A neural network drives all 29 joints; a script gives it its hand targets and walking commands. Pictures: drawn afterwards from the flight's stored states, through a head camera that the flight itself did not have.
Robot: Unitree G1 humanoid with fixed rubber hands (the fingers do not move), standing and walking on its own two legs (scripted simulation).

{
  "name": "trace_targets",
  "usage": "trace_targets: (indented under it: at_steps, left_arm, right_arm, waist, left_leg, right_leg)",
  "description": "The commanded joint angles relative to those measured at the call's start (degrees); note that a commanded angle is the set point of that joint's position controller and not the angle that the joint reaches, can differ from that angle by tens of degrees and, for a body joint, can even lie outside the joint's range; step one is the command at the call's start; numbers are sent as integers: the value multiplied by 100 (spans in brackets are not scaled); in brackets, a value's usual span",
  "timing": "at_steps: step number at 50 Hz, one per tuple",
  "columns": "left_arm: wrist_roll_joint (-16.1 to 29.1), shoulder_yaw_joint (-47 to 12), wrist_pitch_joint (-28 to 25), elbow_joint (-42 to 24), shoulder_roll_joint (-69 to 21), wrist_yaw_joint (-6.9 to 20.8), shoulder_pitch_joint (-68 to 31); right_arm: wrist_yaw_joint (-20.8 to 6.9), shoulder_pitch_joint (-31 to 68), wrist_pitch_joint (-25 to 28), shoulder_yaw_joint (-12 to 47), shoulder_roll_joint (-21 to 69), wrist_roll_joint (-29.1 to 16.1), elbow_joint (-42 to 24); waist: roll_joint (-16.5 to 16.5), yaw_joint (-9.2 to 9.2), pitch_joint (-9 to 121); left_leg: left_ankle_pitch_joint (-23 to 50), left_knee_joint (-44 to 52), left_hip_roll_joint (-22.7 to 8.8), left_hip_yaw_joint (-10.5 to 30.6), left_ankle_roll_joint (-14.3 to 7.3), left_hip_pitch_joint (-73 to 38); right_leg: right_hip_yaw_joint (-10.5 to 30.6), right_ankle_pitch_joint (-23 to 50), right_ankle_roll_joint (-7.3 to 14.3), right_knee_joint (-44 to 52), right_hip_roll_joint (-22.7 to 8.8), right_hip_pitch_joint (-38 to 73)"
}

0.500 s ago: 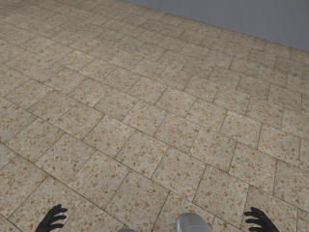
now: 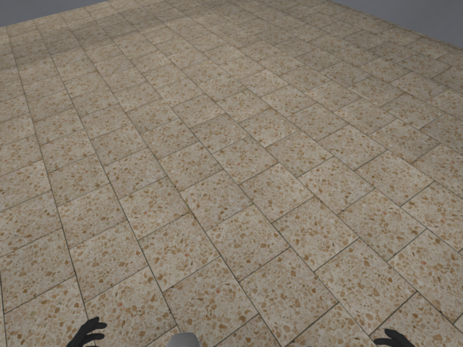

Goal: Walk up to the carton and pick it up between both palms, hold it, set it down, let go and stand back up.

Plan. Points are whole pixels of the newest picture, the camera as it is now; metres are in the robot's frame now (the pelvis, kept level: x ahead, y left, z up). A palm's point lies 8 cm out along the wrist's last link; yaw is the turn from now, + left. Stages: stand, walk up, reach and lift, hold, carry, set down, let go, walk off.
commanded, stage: walk up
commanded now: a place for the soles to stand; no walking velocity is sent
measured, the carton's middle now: out of the picture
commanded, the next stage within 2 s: none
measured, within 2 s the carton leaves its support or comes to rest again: neither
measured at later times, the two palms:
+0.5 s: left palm out of the picture -0.06 +0.39 -0.09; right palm (294, 287) +0.24 -0.10 -0.10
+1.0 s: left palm out of the picture -0.20 +0.51 -0.11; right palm (156, 278) +0.27 +0.18 -0.09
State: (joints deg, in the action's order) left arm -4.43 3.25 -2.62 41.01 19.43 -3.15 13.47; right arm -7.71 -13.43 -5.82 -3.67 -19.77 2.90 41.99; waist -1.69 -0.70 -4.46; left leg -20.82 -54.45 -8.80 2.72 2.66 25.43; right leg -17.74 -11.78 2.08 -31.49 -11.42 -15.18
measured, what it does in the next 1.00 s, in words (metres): steps to the left, turning left: left foot, then right foot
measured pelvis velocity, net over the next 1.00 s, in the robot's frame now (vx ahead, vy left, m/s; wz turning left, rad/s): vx -0.01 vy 0.28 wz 0.98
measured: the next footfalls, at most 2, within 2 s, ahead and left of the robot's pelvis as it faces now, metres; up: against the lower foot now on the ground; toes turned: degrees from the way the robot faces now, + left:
left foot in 0.10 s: +0.04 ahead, +0.21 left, +0.00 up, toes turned +9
right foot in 0.40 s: +0.15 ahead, +0.04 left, +0.00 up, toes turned +20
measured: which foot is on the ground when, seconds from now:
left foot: up 0.00-0.08, down 0.10-0.40, up 0.42-0.78, down 0.80-1.00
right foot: down 0.00-0.10, up 0.12-0.38, down 0.40-0.80, up 0.82-1.00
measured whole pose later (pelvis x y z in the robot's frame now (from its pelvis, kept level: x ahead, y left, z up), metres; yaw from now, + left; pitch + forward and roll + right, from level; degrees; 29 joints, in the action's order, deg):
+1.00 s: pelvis -0.01 +0.28 +0.00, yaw +56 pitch -2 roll +0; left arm -0.9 3.4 -1.7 38.4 20.4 -0.4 20.7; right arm -3.7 -16.0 -1.6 -3.0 -17.2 2.2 42.1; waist 3.0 -2.9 -2.5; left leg -16.0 -33.7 3.4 3.6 -3.6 16.0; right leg -4.0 -24.5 0.6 -55.0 -6.9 -28.3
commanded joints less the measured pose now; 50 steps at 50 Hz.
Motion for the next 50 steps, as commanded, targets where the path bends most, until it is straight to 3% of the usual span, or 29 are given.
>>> trace_targets:
  at_steps: [1, 3, 4, 5, 6, 7, 8, 10, 11, 16, 18, 19, 20, 21, 22, 24, 25, 27, 33, 38, 39, 40, 41, 42, 43, 44, 46, 48, 50]
  left_arm:
    - [-36, 495, 30, -153, 1304, -42, 274]
    - [-52, 525, 101, -188, 1274, -15, 46]
    - [-24, 469, 137, -190, 1128, 14, -49]
    - [41, 331, 164, -190, 781, 75, -2]
    - [150, 175, 195, -479, 296, 175, -73]
    - [337, 197, 247, -707, 418, 157, -380]
    - [458, 234, 241, -692, 590, 151, -375]
    - [499, 285, 123, -393, 744, 133, 288]
    - [458, 292, 65, -257, 778, 132, 559]
    - [452, 180, -25, -474, 455, 87, 495]
    - [427, 173, -65, -450, 393, 54, 801]
    - [369, 205, -88, -398, 448, 10, 1175]
    - [210, 286, -104, -347, 766, -47, 1545]
    - [-3, 368, -81, -457, 1244, -113, 1331]
    - [-53, 343, -71, -401, 1153, -174, 918]
    - [40, 230, -164, -278, 696, -120, 475]
    - [25, 236, -183, -237, 635, -79, 356]
    - [28, 255, -194, -189, 649, -40, 413]
    - [-33, 398, -216, -81, 1053, -49, 975]
    - [-17, 454, -35, -132, 1273, -32, 794]
    - [-6, 411, 36, -150, 1193, -10, 763]
    - [23, 297, 103, -144, 906, 39, 826]
    - [53, 109, 142, -369, 415, 160, 760]
    - [252, 58, 120, -878, 277, 252, 436]
    - [404, 131, 110, -965, 616, 262, 283]
    - [445, 193, 88, -872, 764, 285, 488]
    - [414, 233, 17, -604, 818, 282, 949]
    - [359, 216, -3, -547, 661, 276, 1136]
    - [356, 186, -1, -655, 549, 246, 1059]
  right_arm:
    - [-42, 341, 223, -106, -351, -86, -472]
    - [-5, 38, 317, -149, -366, -140, -321]
    - [56, -320, 376, -207, -441, -124, -128]
    - [164, -819, 436, -317, -642, -89, 129]
    - [260, -950, 486, -443, -1321, -72, 59]
    - [330, -563, 434, -485, -1629, -108, -20]
    - [396, -211, 408, -456, -1519, -128, -54]
    - [425, 409, 383, -373, -1228, 15, -402]
    - [403, 514, 379, -314, -1040, 47, -528]
    - [291, 250, 307, -223, -792, 21, -620]
    - [258, 438, 256, -176, -765, -65, -739]
    - [241, 475, 248, -128, -684, -107, -790]
    - [233, 156, 249, -52, -361, -83, -872]
    - [264, -257, 240, -16, -163, 75, -972]
    - [315, -87, 182, -120, -652, 271, -948]
    - [234, -68, 83, -191, -849, 282, -839]
    - [156, -264, 79, -168, -722, 219, -698]
    - [21, -213, 116, -82, -468, 121, -621]
    - [-94, 836, 200, -44, -200, 9, -767]
    - [-103, 606, 421, -140, -226, -70, -584]
    - [-39, 275, 476, -219, -326, -55, -457]
    - [76, -399, 544, -355, -518, -43, -192]
    - [228, -1191, 602, -507, -1067, -49, -13]
    - [349, -939, 590, -569, -1664, -120, -209]
    - [442, -565, 531, -525, -1603, -228, -187]
    - [495, -388, 494, -458, -1429, -232, -185]
    - [519, 43, 473, -285, -967, -125, -379]
    - [455, 62, 512, -182, -694, -50, -424]
    - [398, -48, 508, -148, -606, -18, -443]
  waist:
    - [1340, 243, 438]
    - [1407, 51, 602]
    - [962, -193, 725]
    - [45, -484, 811]
    - [-1548, -722, 383]
    - [-1483, -688, -43]
    - [-1292, -533, -220]
    - [-1082, -110, 34]
    - [-1001, -56, 180]
    - [-898, -176, 348]
    - [-617, 73, 432]
    - [-326, 289, 543]
    - [521, 398, 818]
    - [1298, 244, 886]
    - [704, 140, 435]
    - [374, -40, -168]
    - [450, -96, -126]
    - [915, 4, 2]
    - [996, 387, -10]
    - [1242, 185, 151]
    - [873, -27, 211]
    - [119, -376, 468]
    - [-1300, -875, 539]
    - [-1739, -812, 258]
    - [-1177, -724, 55]
    - [-1019, -574, 6]
    - [-791, -254, -8]
    - [-778, -151, 97]
    - [-734, -170, 59]
  left_leg:
    - [-420, 844, 175, -554, -180, -193]
    - [-416, 1503, 379, -787, -347, -712]
    - [-92, 2121, 533, -847, -474, -1326]
    - [-58, 2733, 718, -488, -691, -1976]
    - [-555, 3800, -294, 2008, -1351, -2212]
    - [-933, 4214, -668, 2929, -1904, -1483]
    - [-942, 4210, -499, 2508, -1944, -1203]
    - [-325, 3800, 52, 1701, -1673, -976]
    - [170, 3610, 195, 1557, -1630, -863]
    - [1026, 3288, 191, 2146, -1632, -630]
    - [583, 3075, 500, 2274, -1299, 65]
    - [-4, 2833, 700, 2260, -1019, 697]
    - [-673, 1889, 1189, 1840, -587, 1441]
    - [-850, 170, 1505, 985, -127, 1882]
    - [-478, -721, 889, 720, 2, 1866]
    - [342, -1177, 437, 716, 74, 1491]
    - [558, -1251, 371, 595, 103, 1255]
    - [646, -1064, 279, 236, 144, 1085]
    - [389, 406, 47, -304, -24, 816]
    - [66, 1556, 455, -824, -437, -567]
    - [40, 1934, 591, -886, -548, -1129]
    - [-177, 2258, 832, -760, -718, -2018]
    - [-801, 3050, 269, 827, -1140, -2830]
    - [-2374, 4105, -594, 3320, -1797, -2532]
    - [-2879, 4329, -707, 3370, -1981, -2159]
    - [-2975, 4224, -553, 2998, -1888, -1984]
    - [-1802, 3940, -105, 2168, -1687, -1460]
    - [-526, 3862, 28, 1975, -1685, -1081]
    - [-179, 3829, 93, 1979, -1687, -872]
  right_leg:
    - [693, -1395, 1044, 1499, -1243, 349]
    - [503, -1523, 913, 1135, -1248, 197]
    - [261, -1693, 757, 493, -1077, -149]
    - [-83, -1734, 447, -803, -630, -689]
    - [-81, -2693, -78, -2208, 106, -2398]
    - [1086, -2800, -163, -2643, 559, -2917]
    - [1522, -2323, -118, -2839, 542, -2817]
    - [1458, -1218, -98, -2716, 647, -2255]
    - [1320, -979, -121, -2570, 746, -1903]
    - [1426, -729, -114, -1116, 1074, -922]
    - [1426, -55, -63, -179, 1184, 222]
    - [1611, 187, 13, 443, 1029, 1137]
    - [2772, -835, 239, 1103, 42, 2023]
    - [4703, -2624, 818, 1983, -1784, 1823]
    - [4951, -2853, 1143, 2264, -2304, 969]
    - [3389, -2212, 928, 2136, -1530, 97]
    - [2587, -1835, 860, 1981, -1172, 64]
    - [1692, -1399, 831, 1897, -914, 123]
    - [882, -1440, 1076, 2012, -1317, 724]
    - [198, -1939, 899, 1438, -1271, 328]
    - [62, -2150, 814, 818, -1208, 30]
    - [-247, -2114, 613, -492, -845, -435]
    - [-432, -2235, 169, -2607, -313, -1583]
    - [712, -2756, -67, -3239, 414, -3043]
    - [1549, -2327, -32, -3426, 250, -3194]
    - [1653, -1966, -9, -3333, 204, -3108]
    - [1562, -1309, -91, -2872, 212, -2474]
    - [1469, -1273, -182, -2482, 412, -1946]
    - [1477, -1051, -195, -1971, 539, -1742]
